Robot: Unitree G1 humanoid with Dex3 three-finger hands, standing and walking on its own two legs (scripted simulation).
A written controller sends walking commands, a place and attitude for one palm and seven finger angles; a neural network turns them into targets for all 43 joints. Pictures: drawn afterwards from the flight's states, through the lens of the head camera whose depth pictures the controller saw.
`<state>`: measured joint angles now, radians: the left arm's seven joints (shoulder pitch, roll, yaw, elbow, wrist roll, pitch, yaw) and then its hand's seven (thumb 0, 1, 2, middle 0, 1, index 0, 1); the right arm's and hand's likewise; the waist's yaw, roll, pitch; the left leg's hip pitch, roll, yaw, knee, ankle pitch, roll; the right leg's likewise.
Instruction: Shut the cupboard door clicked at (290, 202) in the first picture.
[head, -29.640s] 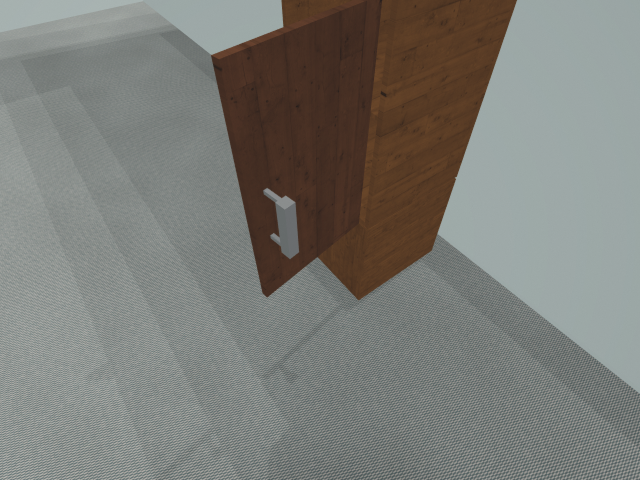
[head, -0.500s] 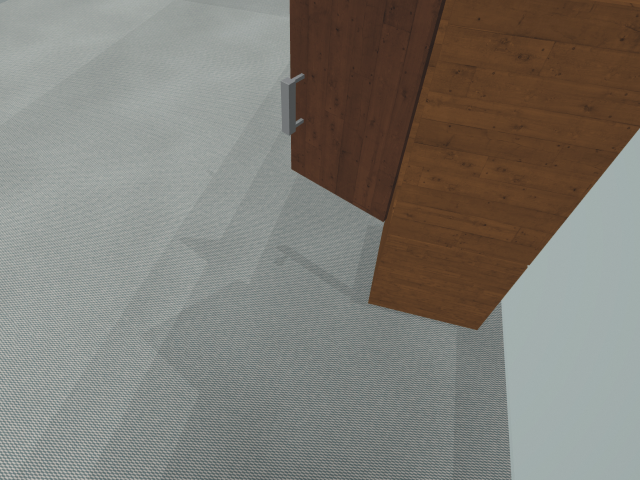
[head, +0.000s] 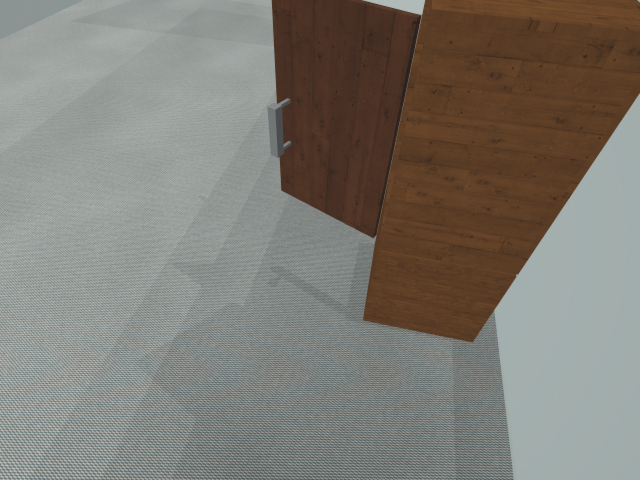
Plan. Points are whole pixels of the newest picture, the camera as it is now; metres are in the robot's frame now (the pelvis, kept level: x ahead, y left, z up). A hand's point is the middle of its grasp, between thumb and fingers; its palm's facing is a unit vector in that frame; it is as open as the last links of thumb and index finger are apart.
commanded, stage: let the arm hang, fingers relaxed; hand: left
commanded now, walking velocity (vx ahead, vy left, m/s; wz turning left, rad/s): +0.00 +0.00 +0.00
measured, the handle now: (281, 127) +0.97 +0.15 -0.09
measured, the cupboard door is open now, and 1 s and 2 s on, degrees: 66 66 66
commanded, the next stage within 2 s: look to check the result in 0.08 s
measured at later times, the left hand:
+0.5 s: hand out of the picture +0.01 +0.17 -0.17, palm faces +0.04 -0.98 -0.21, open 7.3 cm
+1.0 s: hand out of the picture +0.04 +0.17 -0.18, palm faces +0.11 -0.97 -0.22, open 7.3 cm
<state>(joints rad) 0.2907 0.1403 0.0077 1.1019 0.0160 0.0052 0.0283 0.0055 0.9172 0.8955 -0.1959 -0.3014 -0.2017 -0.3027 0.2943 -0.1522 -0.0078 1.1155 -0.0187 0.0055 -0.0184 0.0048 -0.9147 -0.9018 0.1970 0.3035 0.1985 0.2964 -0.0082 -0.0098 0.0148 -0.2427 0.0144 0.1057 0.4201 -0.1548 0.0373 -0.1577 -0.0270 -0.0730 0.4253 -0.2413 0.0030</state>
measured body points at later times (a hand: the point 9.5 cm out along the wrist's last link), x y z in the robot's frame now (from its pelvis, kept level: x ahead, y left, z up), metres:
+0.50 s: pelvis +0.02 -0.01 +0.00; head +0.03 -0.01 +0.45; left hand +0.01 +0.22 -0.16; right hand +0.03 -0.24 -0.16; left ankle +0.05 +0.09 -0.74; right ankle -0.01 -0.12 -0.74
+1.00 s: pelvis +0.03 -0.02 -0.01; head +0.04 -0.01 +0.44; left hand +0.03 +0.22 -0.16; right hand +0.05 -0.25 -0.16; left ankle +0.05 +0.09 -0.74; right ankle -0.01 -0.12 -0.74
